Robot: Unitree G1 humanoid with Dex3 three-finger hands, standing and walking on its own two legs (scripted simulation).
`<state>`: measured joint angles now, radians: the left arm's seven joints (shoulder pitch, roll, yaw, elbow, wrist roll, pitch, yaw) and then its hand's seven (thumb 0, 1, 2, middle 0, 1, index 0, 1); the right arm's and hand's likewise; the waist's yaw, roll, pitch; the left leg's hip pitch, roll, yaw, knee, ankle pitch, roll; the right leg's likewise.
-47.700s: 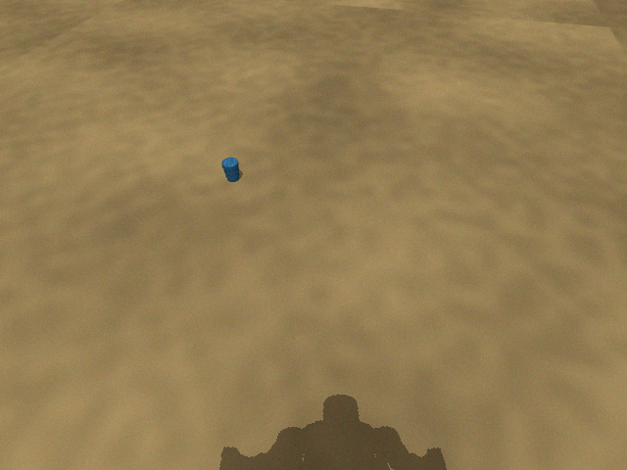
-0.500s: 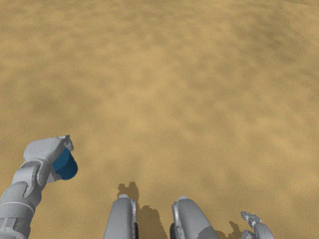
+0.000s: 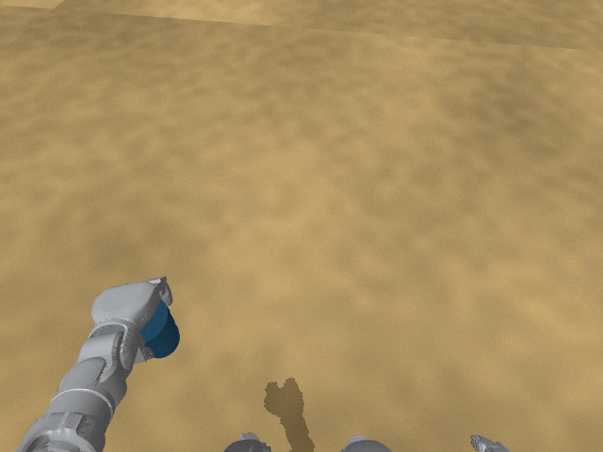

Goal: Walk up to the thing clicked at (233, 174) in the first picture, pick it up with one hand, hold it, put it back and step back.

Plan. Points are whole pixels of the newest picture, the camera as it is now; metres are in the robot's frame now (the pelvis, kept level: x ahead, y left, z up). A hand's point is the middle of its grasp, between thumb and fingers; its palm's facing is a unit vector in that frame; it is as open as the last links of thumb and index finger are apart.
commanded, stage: lift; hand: left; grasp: from above
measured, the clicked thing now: (152, 330) +0.34 +0.25 -0.13
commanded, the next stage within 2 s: hold in 0.04 s
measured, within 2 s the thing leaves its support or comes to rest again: neither
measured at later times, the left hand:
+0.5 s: hand (137, 308) +0.34 +0.24 -0.03, palm faces -0.44 -0.08 -0.90, open 10.1 cm
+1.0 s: hand (130, 325) +0.30 +0.23 -0.01, palm faces -0.46 -0.07 -0.88, open 10.2 cm
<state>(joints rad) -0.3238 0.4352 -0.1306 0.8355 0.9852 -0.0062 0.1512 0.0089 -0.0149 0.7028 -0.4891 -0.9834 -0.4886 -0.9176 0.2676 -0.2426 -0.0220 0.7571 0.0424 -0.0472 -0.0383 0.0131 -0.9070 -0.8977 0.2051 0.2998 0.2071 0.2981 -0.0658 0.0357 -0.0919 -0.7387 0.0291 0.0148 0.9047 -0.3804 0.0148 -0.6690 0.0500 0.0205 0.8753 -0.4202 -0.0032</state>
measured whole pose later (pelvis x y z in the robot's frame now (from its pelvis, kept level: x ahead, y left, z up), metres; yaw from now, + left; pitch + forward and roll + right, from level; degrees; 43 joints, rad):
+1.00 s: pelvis +0.01 +0.00 +0.04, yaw +0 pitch +3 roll +0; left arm -0.25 0.41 -0.20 0.69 0.98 0.02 0.00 0.01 -0.02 0.64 -0.53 -0.94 -0.54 -0.87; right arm 0.22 -0.26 -0.03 0.70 0.06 0.03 -0.04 0.01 -0.90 -0.89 0.20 0.30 0.21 0.30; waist -0.01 0.04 -0.03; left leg -0.35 0.01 0.04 0.54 -0.24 0.02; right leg -0.30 0.02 0.05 0.54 -0.29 0.00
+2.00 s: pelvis +0.02 -0.01 +0.05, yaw +0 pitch +1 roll +0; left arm -0.22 0.41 -0.22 0.58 0.96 0.03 -0.07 0.01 -0.03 0.69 -0.52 -0.96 -0.52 -0.89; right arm 0.17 -0.26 -0.02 0.70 0.08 0.06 -0.06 0.02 -0.90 -0.90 0.20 0.30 0.20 0.30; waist 0.01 0.05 -0.01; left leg -0.26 0.00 0.03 0.44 -0.20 0.01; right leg -0.22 0.02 0.04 0.46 -0.26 -0.01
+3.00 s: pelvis -0.06 +0.01 -0.17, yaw -2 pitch +33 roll -4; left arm -0.72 0.55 0.01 1.23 1.16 -0.11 0.31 -0.02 -0.05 0.77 -0.48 -1.01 -0.49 -0.97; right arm 0.27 -0.24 -0.04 0.75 -0.03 0.00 -0.01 0.01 -0.89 -0.89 0.21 0.30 0.21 0.30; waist -0.15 0.05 -0.19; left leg -1.68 0.03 -0.01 1.65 -0.55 0.04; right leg -1.59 0.05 -0.02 1.63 -0.62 0.02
